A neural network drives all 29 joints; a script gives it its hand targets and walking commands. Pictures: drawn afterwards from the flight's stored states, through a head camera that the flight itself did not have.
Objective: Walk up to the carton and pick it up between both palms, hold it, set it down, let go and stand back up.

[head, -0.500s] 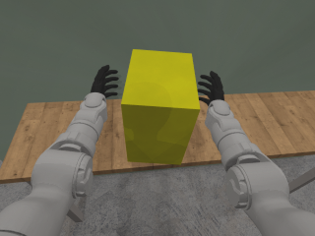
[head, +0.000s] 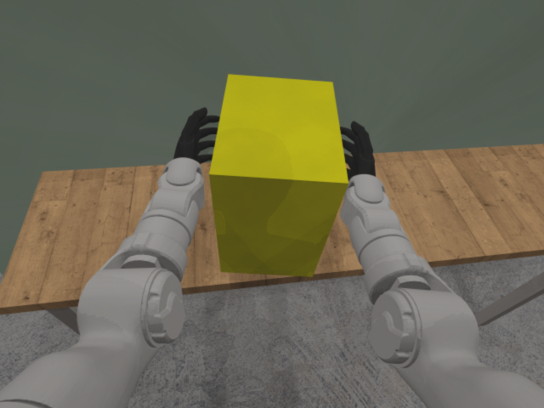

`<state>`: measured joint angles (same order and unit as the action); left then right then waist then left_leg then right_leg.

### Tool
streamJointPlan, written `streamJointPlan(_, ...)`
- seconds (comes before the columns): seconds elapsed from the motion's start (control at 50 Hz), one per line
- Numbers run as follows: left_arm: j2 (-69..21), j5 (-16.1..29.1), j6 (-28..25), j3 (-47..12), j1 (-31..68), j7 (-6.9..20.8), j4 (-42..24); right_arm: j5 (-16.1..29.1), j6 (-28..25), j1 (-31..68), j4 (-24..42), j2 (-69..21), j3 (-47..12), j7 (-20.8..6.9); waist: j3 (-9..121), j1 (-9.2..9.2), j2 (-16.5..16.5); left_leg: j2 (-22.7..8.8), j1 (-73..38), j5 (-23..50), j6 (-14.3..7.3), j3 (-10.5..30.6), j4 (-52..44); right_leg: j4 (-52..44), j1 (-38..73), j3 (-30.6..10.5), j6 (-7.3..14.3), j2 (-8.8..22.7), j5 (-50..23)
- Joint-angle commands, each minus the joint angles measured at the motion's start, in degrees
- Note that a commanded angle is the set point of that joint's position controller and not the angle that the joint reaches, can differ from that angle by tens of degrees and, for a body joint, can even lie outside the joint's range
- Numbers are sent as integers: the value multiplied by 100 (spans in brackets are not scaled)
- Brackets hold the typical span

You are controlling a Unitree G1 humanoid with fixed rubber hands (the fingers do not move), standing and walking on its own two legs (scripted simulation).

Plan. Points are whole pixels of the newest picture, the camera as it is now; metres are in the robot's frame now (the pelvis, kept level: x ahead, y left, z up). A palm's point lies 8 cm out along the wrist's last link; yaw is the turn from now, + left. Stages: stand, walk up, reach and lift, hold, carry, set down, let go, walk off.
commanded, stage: reach and lift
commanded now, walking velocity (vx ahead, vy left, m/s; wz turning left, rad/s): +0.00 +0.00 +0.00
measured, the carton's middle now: (273, 182) +0.46 +0.00 +0.06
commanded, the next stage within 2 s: none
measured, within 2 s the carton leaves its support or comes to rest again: leaves its support in 1.62 s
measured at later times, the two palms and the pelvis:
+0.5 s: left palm (187, 168) +0.44 +0.13 +0.11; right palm (358, 187) +0.41 -0.13 +0.11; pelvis +0.03 +0.01 +0.01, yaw +1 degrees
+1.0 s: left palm (188, 169) +0.44 +0.13 +0.11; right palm (357, 189) +0.41 -0.13 +0.10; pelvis +0.03 +0.01 +0.01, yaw +1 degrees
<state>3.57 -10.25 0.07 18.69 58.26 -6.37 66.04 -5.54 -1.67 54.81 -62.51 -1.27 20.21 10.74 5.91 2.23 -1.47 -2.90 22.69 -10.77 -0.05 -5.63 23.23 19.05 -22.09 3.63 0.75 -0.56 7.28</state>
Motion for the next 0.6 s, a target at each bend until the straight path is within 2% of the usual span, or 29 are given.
streamJointPlan(0.0,-590,-765,-306,501,2817,364,-1061,-936,-356,2562,1072,-863,337,-458,2939,-163,261,332,-1432,1779,238,-73,-179,60,1808,20,-303,-146,-1910)
streamJointPlan(0.06,-2181,-1591,-343,799,2733,853,-1048,-2041,-535,2547,1286,-2584,764,-1055,2616,-135,344,332,-1589,1611,216,-152,-431,-116,2286,133,-290,-98,-1946)
streamJointPlan(0.1,-2808,-1804,-266,724,2282,1010,-1102,-2462,-639,2161,1296,-2994,871,-1344,2627,-135,555,291,-1968,1893,256,-146,-456,-157,2367,209,-227,-122,-1995)
streamJointPlan(0.12,-2861,-1887,-170,766,2087,1023,-1160,-2536,-644,2053,1326,-3049,886,-1413,2457,-132,482,283,-2116,2055,283,-165,-404,-196,2308,239,-231,-141,-1999)
streamJointPlan(0.26,-2974,-1920,289,676,1416,1073,-1516,-2604,-651,1554,1261,-3102,601,-1548,1311,-72,173,252,-1929,1875,138,-156,-517,-138,2564,321,-396,-146,-1962)
streamJointPlan(0.3,-3051,-1852,339,574,1304,1092,-1584,-2517,-732,1592,1409,-3172,438,-1533,1346,-44,85,263,-2034,2033,108,-165,-437,-91,2506,328,-454,-165,-2149)
streamJointPlan(0.36,-3068,-1720,355,395,1276,1136,-1694,-2410,-747,1516,1440,-3296,232,-1493,1307,-6,-5,318,-1890,1763,61,-190,-462,-33,2629,298,-533,-145,-2361)
streamJointPlan(0.44,-3101,-1660,367,161,1220,1150,-1868,-2285,-781,1436,1472,-3311,115,-1452,1390,-12,94,309,-1890,1750,83,-198,-480,30,2709,282,-563,-135,-2533)
streamJointPlan(0.48,-3195,-1634,417,48,1111,1134,-1930,-2205,-809,1413,1465,-3241,54,-1445,1348,5,243,292,-2068,2002,140,-160,-407,21,2591,287,-514,-150,-2605)
streamJointPlan(0.5,-3215,-1641,449,61,1063,1138,-1921,-2167,-839,1452,1570,-3234,8,-1444,1417,-47,249,278,-2112,2046,150,-147,-407,9,2591,295,-509,-145,-2594)
streamJointPlan(0.58,-3357,-1615,559,-139,902,1110,-2053,-2052,-892,1355,1443,-3155,-29,-1433,1435,17,348,221,-2424,2559,255,-93,-235,-33,2300,340,-451,-211,-2543)
